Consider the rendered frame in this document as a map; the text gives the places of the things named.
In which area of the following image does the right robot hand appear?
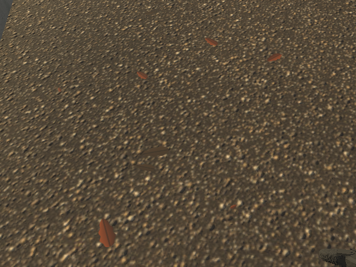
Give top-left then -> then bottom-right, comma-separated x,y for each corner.
319,248 -> 356,267

